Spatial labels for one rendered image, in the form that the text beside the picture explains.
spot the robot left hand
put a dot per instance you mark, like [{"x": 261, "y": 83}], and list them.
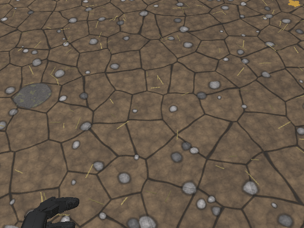
[{"x": 38, "y": 218}]

